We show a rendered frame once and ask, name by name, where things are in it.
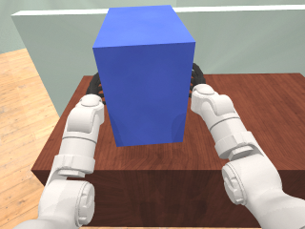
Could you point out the pedestal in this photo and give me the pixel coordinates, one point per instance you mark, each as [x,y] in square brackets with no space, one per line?
[180,184]

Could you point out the left robot upper arm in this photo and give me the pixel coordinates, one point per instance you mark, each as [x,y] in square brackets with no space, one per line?
[66,204]

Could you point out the robot right forearm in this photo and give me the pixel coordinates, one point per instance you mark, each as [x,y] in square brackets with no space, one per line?
[232,140]

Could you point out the carton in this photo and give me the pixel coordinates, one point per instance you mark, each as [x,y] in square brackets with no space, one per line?
[144,57]

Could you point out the right robot upper arm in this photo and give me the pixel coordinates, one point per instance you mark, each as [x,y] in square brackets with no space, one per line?
[253,182]

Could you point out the right robot hand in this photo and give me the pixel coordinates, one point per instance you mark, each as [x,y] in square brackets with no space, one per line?
[198,78]

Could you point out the robot left forearm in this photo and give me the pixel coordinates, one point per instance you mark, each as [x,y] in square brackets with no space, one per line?
[76,154]

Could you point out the left robot hand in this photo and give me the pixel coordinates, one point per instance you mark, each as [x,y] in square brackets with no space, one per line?
[94,87]

